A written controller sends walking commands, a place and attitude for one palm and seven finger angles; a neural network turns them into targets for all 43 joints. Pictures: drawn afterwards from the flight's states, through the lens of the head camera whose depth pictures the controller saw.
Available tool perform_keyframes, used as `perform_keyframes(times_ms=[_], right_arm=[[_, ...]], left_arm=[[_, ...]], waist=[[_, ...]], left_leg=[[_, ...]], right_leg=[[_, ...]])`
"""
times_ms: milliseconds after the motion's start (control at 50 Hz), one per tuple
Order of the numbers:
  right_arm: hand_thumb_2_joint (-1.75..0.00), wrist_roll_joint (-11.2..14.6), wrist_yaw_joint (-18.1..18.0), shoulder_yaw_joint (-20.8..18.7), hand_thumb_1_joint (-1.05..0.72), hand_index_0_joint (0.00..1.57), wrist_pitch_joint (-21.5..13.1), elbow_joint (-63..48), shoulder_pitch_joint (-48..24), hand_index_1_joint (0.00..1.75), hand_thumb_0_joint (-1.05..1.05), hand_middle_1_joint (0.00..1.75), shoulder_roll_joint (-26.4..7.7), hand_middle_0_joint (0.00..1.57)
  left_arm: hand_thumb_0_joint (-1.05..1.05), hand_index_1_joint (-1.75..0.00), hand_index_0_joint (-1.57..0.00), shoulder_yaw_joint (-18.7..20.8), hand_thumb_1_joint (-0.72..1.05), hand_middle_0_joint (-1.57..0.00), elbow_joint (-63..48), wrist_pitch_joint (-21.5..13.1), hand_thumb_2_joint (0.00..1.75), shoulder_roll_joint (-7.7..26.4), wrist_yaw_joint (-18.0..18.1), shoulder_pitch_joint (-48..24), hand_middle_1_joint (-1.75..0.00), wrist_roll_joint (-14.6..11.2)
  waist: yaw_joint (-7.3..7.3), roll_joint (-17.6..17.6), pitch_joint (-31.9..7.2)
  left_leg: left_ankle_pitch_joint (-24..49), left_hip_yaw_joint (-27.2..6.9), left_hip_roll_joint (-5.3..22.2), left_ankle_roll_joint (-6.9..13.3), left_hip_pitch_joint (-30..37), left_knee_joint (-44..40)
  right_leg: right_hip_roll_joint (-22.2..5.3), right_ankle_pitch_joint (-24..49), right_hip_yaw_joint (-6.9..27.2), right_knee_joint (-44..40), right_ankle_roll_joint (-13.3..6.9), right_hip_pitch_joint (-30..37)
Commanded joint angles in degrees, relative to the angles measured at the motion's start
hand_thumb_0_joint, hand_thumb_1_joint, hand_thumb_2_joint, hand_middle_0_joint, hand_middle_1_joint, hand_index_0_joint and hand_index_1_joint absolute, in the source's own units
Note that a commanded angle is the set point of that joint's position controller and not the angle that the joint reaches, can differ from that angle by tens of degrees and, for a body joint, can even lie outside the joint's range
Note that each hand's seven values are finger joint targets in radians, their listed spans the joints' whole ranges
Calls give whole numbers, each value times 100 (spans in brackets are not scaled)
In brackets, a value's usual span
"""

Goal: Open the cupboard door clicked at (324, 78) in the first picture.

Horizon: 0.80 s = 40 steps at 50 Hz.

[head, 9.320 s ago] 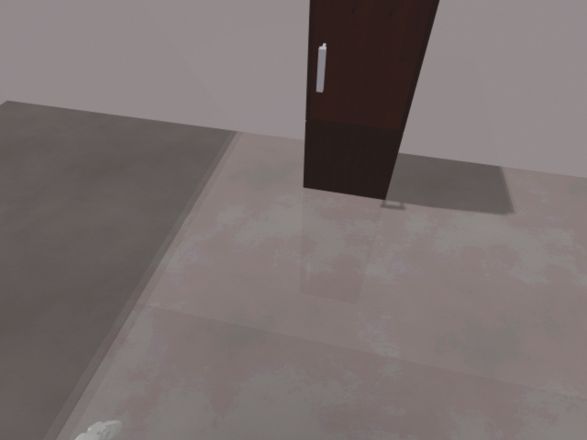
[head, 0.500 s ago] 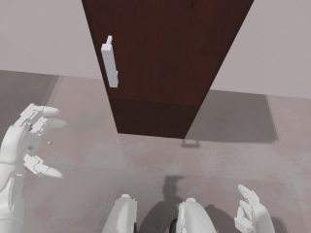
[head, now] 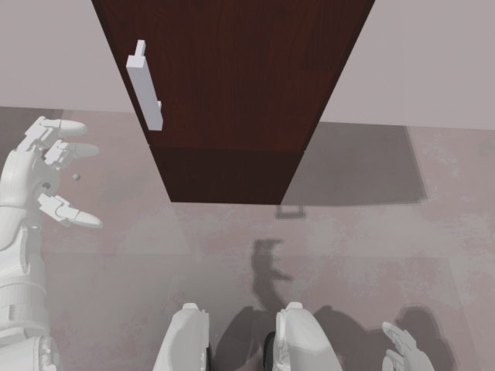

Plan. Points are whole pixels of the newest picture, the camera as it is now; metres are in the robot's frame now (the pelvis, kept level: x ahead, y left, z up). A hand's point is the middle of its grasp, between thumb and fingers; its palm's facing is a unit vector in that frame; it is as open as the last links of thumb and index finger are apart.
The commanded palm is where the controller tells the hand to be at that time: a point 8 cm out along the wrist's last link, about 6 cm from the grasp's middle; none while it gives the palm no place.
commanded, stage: move the hooked fingers beside the handle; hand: left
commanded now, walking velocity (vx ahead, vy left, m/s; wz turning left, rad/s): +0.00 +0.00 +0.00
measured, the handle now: (148, 88) +0.58 +0.20 +0.01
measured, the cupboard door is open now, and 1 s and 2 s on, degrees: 0 0 0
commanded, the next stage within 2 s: slide the fingers in behind the handle in 1.72 s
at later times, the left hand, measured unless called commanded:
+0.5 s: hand (90, 139) +0.46 +0.26 +0.03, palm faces +0.01 -1.00 -0.04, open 14.0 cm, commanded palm +0.45 +0.30 +0.03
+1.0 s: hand (106, 107) +0.53 +0.26 +0.02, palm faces +0.02 -1.00 -0.03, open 14.0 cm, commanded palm +0.51 +0.28 +0.02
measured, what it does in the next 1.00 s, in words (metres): stands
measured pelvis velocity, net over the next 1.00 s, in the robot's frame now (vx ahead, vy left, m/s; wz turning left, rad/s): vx -0.01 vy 0.01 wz -0.04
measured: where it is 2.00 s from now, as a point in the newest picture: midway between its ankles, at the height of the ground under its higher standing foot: outside the picture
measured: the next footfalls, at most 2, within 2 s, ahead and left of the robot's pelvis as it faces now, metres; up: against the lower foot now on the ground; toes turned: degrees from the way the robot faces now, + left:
none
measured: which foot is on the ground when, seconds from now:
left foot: down 0.00-1.00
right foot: down 0.00-1.00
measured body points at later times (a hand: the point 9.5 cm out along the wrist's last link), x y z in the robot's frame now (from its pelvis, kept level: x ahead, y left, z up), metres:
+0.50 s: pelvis -0.01 +0.00 -0.01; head +0.15 +0.04 +0.41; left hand +0.45 +0.32 +0.03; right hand +0.07 -0.28 -0.12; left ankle +0.02 +0.11 -0.61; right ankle +0.05 -0.13 -0.61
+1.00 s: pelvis -0.01 +0.01 -0.03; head +0.18 +0.04 +0.37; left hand +0.52 +0.31 +0.03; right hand +0.00 -0.27 -0.13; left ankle +0.02 +0.11 -0.61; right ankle +0.05 -0.13 -0.61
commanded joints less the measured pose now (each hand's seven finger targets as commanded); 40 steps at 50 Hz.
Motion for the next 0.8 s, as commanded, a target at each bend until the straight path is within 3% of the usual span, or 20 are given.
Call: perform_keyframes(times_ms=[0, 40, 80, 160, 220, 280, 360, 400, 460, 520, 560, 580, 620, 660, 700, 740, 780], right_arm=[[-90, -1, -18, -424, -90, 20, -78, -505, 553, 30, 0, 30, -993, 20], [-90, -6, -10, -404, -90, 20, -11, -490, 538, 30, 0, 30, -982, 20], [-90, -21, -1, -393, -90, 20, 49, -495, 590, 30, 0, 30, -984, 20], [-90, -38, 33, -399, -90, 20, 135, -455, 667, 30, 0, 30, -993, 20], [-90, -42, 18, -388, -90, 20, 228, -361, 720, 30, 0, 30, -1038, 20], [-90, -53, 9, -356, -90, 20, 291, -350, 759, 30, 0, 30, -1045, 20], [-90, -100, 25, -367, -90, 20, 359, -299, 837, 30, 0, 30, -1067, 20], [-90, -123, 49, -372, -90, 20, 416, -275, 869, 30, 0, 30, -1082, 20], [-90, -135, 65, -344, -90, 20, 492, -228, 910, 30, 0, 30, -1089, 20], [-90, -131, 50, -299, -90, 20, 595, -227, 960, 30, 0, 30, -1133, 20], [-90, -143, 45, -270, -90, 20, 618, -239, 967, 30, 0, 30, -1117, 20], [-90, -168, 49, -250, -90, 20, 638, -240, 1003, 30, 0, 30, -1153, 20], [-90, -183, 52, -232, -90, 20, 679, -258, 1030, 30, 0, 30, -1173, 20], [-90, -217, 78, -235, -90, 20, 691, -251, 1084, 30, 0, 30, -1149, 20], [-90, -237, 97, -220, -90, 20, 753, -219, 1142, 30, 0, 30, -1185, 20], [-90, -232, 111, -201, -90, 20, 811, -196, 1161, 30, 0, 30, -1196, 20], [-90, -235, 108, -165, -90, 20, 863, -178, 1226, 30, 0, 30, -1217, 20]], left_arm=[[0, -120, -30, 519, -50, -30, -872, -389, 30, 1744, 94, -1594, -120, -93], [0, -120, -30, 571, -50, -30, -679, -374, 30, 1834, 171, -1809, -120, -35], [0, -120, -30, 622, -50, -30, -518, -389, 30, 1896, 222, -1967, -120, 17], [0, -120, -30, 413, -50, -30, -348, -499, 30, 1761, 229, -2331, -120, 99], [0, -120, -30, 465, -50, -30, 122, -510, 30, 1919, 196, -2693, -120, 171], [0, -120, -30, 567, -50, -30, 413, -555, 30, 2146, 123, -3022, -120, 233], [0, -120, -30, 457, -50, -30, 232, -701, 30, 2201, 139, -3587, -120, 309], [0, -120, -30, 516, -50, -30, 272, -721, 30, 2300, 175, -3642, -120, 363], [0, -120, -30, 472, -50, -30, 551, -649, 30, 2252, 240, -3802, -120, 394], [0, -120, -30, 565, -50, -30, 1036, -488, 30, 2472, 320, -3949, -120, 503], [0, -120, -30, 415, -50, -30, 1112, -468, 30, 2390, 373, -4328, -120, 569], [0, -120, -30, 577, -50, -30, 1076, -497, 30, 2693, 411, -4476, -120, 628], [0, -120, -30, 651, -50, -30, 1103, -543, 30, 2893, 455, -4636, -120, 692], [0, -120, -30, 536, -50, -30, 981, -638, 30, 2771, 471, -4864, -120, 712], [0, -120, -30, 626, -50, -30, 1033, -650, 30, 2960, 466, -4924, -120, 761], [0, -120, -30, 505, -50, -30, 1253, -557, 30, 2879, 456, -5035, -120, 800], [0, -120, -30, 439, -50, -30, 1545, -409, 30, 2853, 453, -5192, -120, 832]], waist=[[37, 754, -2780], [7, 688, -2610], [0, 667, -2693], [-121, 777, -2717], [-241, 476, -2541], [-222, 619, -2667], [-302, 1078, -3043], [-273, 1124, -3241], [-368, 1141, -3024], [-453, 782, -2766], [-581, 861, -2643], [-527, 962, -2838], [-556, 1005, -2996], [-624, 1177, -3211], [-613, 1298, -3402], [-694, 1356, -3206], [-826, 1195, -2974]], left_leg=[[2422, -328, -165, -26, 2028, -1089], [2222, -285, -174, 2, 1745, -1060], [2238, -266, -174, 13, 1701, -1023], [2334, -316, -149, 10, 1878, -980], [2010, -294, -154, 57, 1502, -902], [1929, -265, -178, 73, 1352, -813], [2386, -400, -144, 41, 1922, -739], [2550, -448, -131, 11, 2063, -720], [2463, -500, -120, 20, 1959, -702], [2058, -475, -121, 59, 1506, -686], [1878, -460, -136, 95, 1335, -628], [1871, -469, -130, 78, 1323, -611], [1921, -480, -134, 88, 1289, -535], [2162, -534, -121, 82, 1534, -476], [2383, -566, -100, 49, 1648, -431], [2278, -591, -86, 41, 1605, -420], [2139, -614, -60, 70, 1442, -406]], right_leg=[[278, 1384, 256, -770, -104, 1304], [275, 1343, 285, -770, -93, 1372], [290, 1381, 292, -741, -90, 1385], [314, 1359, 258, -707, -111, 1156], [301, 1245, 302, -739, -70, 1149], [309, 1214, 349, -682, -85, 1176], [319, 1315, 274, -552, -114, 777], [315, 1360, 259, -536, -103, 774], [318, 1229, 208, -521, -106, 538], [318, 1068, 220, -547, -75, 592], [315, 975, 242, -529, -76, 457], [314, 960, 250, -487, -74, 534], [321, 976, 261, -440, -80, 524], [340, 1072, 238, -382, -93, 374], [338, 1191, 218, -341, -98, 378], [338, 1090, 198, -345, -95, 175], [350, 1041, 169, -346, -79, 49]])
